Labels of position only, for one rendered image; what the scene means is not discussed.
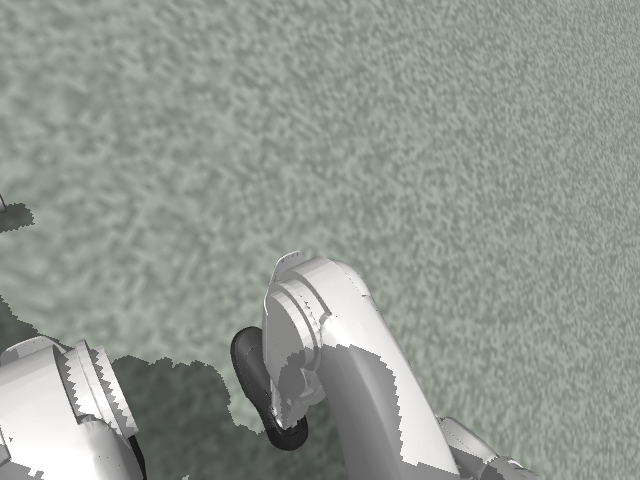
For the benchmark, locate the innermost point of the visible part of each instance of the right robot hand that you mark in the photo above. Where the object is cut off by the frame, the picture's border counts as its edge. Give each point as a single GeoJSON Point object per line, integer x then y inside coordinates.
{"type": "Point", "coordinates": [470, 452]}

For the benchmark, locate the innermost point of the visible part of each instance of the left robot foot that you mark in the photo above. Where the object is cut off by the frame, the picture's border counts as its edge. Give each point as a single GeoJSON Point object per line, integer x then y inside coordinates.
{"type": "Point", "coordinates": [138, 455]}

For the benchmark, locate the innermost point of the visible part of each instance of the right robot foot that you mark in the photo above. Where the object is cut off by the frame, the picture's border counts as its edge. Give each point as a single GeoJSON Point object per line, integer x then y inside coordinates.
{"type": "Point", "coordinates": [247, 359]}

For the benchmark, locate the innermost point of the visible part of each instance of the right robot arm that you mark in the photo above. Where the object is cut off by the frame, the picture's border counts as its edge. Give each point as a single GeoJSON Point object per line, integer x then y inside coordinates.
{"type": "Point", "coordinates": [506, 468]}

